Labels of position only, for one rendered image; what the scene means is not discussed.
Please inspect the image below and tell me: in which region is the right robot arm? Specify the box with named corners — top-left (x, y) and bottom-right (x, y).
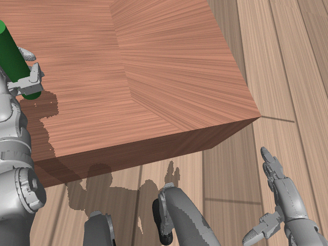
top-left (284, 218), bottom-right (328, 246)

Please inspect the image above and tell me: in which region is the left robot hand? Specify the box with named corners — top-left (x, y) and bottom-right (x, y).
top-left (0, 46), bottom-right (45, 98)

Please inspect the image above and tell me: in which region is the left robot arm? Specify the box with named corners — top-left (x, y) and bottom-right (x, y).
top-left (0, 94), bottom-right (47, 246)

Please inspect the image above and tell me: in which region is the can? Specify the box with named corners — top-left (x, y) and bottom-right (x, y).
top-left (0, 20), bottom-right (41, 100)

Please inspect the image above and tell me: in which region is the right robot foot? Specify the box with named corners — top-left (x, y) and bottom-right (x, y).
top-left (152, 199), bottom-right (173, 245)

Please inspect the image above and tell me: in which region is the right robot hand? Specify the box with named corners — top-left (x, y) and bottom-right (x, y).
top-left (242, 147), bottom-right (309, 246)

